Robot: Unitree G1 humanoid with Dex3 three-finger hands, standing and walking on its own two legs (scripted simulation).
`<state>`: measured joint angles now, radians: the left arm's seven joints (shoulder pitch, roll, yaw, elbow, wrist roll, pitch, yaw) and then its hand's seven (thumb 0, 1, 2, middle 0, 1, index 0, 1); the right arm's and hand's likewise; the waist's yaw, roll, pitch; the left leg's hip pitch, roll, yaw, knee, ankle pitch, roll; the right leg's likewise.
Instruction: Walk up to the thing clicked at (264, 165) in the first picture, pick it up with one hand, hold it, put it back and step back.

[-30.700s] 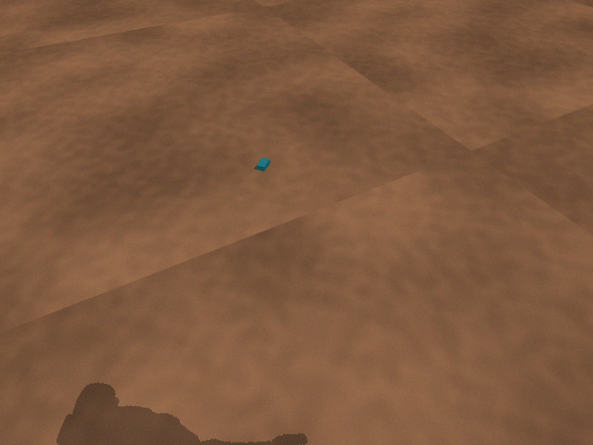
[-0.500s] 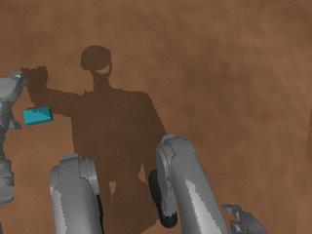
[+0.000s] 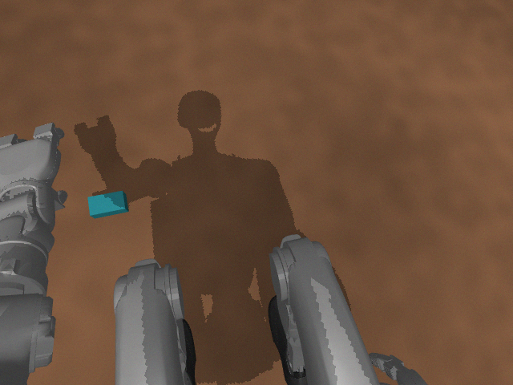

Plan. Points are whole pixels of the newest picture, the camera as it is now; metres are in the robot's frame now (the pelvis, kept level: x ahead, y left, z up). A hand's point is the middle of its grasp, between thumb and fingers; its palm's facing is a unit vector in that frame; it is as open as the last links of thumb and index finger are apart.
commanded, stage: home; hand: left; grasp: from above
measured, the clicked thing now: (108, 204) +0.48 +0.27 -0.35
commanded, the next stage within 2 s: none
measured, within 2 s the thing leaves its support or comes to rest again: neither
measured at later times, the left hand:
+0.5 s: hand out of the picture +0.27 +0.24 +0.08, palm faces -0.10 -0.84 -0.53, open 7.4 cm
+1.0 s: hand out of the picture +0.22 +0.20 +0.29, palm faces +0.18 -0.96 -0.22, open 7.4 cm
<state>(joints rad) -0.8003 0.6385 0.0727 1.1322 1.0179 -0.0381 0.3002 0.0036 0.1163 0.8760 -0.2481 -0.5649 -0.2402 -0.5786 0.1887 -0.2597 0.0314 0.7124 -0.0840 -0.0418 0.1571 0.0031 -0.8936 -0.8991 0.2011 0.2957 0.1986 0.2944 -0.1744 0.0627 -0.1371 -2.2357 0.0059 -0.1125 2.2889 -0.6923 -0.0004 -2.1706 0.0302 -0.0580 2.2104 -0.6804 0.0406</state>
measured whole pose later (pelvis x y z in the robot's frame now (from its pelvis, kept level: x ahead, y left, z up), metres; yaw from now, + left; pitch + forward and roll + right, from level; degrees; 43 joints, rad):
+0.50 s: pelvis +0.00 +0.00 +0.18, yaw +5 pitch +27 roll -4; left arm -0.03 0.36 0.02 0.31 0.27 0.22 0.06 0.01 0.89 0.90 -0.21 -0.30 -0.21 -0.31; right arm 0.08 -0.25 -0.01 0.57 0.03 -0.07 -0.02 0.01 -0.90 -0.90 0.20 0.30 0.20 0.29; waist -0.05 0.03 -0.20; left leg -1.56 0.01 -0.08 1.70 -0.61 -0.01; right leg -1.51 0.01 -0.05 1.65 -0.60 0.02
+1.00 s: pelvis +0.07 +0.00 +0.34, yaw +7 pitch +12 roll -3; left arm 0.48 0.22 0.04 -0.11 -0.07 0.46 0.06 0.01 0.90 0.90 -0.20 -0.30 -0.20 -0.30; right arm 0.32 -0.22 0.04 0.53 0.03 -0.18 -0.18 0.01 -0.90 -0.90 0.20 0.30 0.20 0.29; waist -0.06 0.06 -0.19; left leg -0.79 0.02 -0.07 1.07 -0.49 -0.01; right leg -0.73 0.02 -0.04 1.00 -0.48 0.01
